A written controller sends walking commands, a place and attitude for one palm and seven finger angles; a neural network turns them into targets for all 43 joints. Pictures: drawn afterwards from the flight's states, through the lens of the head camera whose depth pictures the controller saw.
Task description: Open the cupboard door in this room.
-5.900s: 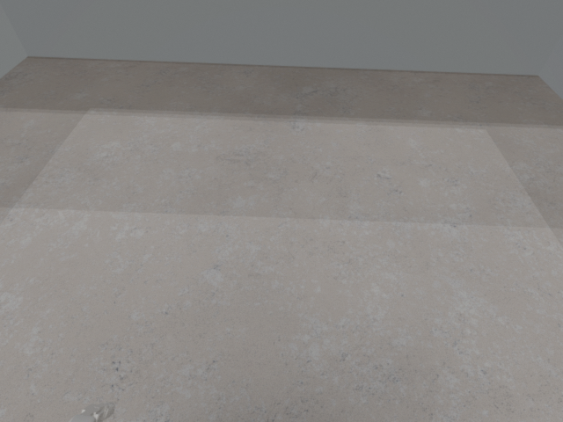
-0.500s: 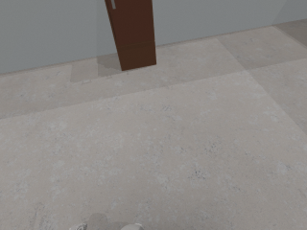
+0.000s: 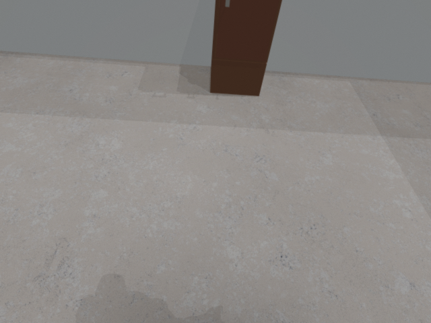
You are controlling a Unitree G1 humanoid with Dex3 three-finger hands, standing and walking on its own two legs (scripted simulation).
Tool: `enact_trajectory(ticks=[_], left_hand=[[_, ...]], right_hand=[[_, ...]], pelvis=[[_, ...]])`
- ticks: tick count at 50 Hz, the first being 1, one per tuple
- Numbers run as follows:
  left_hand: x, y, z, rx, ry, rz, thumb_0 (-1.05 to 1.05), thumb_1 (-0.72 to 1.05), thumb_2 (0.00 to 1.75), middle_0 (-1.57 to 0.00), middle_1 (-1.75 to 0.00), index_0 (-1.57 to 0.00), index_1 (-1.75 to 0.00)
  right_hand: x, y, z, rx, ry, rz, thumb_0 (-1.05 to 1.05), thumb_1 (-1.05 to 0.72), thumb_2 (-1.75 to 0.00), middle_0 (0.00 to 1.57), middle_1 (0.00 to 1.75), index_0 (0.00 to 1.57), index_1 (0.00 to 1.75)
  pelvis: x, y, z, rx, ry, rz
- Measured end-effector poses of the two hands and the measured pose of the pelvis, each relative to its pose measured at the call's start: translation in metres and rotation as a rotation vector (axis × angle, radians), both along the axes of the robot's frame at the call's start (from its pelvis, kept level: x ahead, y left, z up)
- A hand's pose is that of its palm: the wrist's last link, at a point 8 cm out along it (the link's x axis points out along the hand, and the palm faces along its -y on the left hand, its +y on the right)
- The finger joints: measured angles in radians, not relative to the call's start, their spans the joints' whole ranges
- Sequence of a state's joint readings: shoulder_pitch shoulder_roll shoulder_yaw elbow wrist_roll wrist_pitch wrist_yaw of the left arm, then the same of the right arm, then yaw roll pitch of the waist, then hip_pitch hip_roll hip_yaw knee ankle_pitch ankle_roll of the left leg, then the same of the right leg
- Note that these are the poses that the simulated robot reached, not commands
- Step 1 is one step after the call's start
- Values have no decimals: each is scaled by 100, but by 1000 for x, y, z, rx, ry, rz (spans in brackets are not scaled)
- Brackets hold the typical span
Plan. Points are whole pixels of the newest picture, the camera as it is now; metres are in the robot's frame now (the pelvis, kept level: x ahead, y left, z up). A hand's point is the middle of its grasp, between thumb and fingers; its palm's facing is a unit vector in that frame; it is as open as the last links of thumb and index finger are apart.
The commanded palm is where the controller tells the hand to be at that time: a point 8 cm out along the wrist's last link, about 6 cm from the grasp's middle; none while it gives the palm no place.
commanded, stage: turn or walk to find it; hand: left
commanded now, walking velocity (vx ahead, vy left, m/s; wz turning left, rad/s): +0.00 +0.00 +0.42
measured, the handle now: out of the picture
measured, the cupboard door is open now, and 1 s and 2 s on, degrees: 0 0 0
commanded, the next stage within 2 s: stand and wait in 0.02 s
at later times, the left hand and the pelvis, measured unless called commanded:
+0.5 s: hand out of the picture +0.01 +0.16 -0.17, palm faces +0.04 -0.98 -0.22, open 7.3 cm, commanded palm none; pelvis -0.02 -0.02 +0.01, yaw +1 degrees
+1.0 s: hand out of the picture -0.04 +0.14 -0.17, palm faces +0.09 -0.98 -0.17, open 7.4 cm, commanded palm none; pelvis -0.02 -0.02 +0.00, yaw +3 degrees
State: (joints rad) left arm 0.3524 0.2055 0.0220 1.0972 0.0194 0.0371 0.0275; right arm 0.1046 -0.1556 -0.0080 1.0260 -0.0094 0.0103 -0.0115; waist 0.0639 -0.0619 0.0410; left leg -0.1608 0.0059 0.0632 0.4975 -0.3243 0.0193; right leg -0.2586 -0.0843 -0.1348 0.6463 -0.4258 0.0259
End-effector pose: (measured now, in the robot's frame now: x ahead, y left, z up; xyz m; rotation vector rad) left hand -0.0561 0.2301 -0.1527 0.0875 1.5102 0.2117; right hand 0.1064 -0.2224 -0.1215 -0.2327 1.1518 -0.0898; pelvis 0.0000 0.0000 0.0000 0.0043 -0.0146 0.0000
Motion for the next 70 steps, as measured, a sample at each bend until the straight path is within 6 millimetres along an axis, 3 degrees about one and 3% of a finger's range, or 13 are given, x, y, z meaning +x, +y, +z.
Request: enact_trajectory(ticks=[6,12,17,27,33,39,50,70], left_hand=[[19,11,7,9,-61,0,1,91,89,-20,-30,-20,-30],[48,9,12,50,-148,-42,0,91,90,-19,-30,-20,-30],[58,-4,20,57,-181,-73,0,91,90,-19,-30,-20,-30],[53,-22,17,32,-155,-82,0,92,89,-20,-30,-20,-30],[36,-32,16,13,-112,-69,0,91,89,-20,-30,-20,-30],[20,-41,14,-3,-82,-53,0,91,89,-20,-30,-20,-30],[5,-41,8,-10,-79,-6,0,90,89,-20,-30,-20,-30],[8,-22,10,22,-98,12,0,90,89,-20,-30,-20,-30]], right_hand=[[-11,19,-1,23,10,-4,0,-92,-90,20,30,20,30],[-37,5,-15,40,49,-41,0,-92,-90,21,30,20,30],[-71,-14,-24,43,113,-93,0,-93,-90,20,30,20,30],[-145,-24,-20,34,286,-131,1,-92,-90,20,29,20,30],[-166,-20,-19,47,342,-142,1,-91,-90,20,29,20,30],[-163,-14,-21,63,327,-141,1,-91,-90,20,29,20,30],[-131,-12,-23,52,256,-91,1,-92,-90,20,29,20,30],[-119,-13,-22,35,244,-54,1,-92,-90,20,29,20,30]], pelvis=[[-7,8,6,-9,-2,28],[-13,1,1,21,0,29],[-13,-6,3,7,-9,31],[-17,-21,7,4,-11,22],[-19,-25,8,0,-10,22],[-20,-26,8,-2,-11,22],[-25,-23,4,-4,-7,46],[-27,-16,3,-6,7,73]])
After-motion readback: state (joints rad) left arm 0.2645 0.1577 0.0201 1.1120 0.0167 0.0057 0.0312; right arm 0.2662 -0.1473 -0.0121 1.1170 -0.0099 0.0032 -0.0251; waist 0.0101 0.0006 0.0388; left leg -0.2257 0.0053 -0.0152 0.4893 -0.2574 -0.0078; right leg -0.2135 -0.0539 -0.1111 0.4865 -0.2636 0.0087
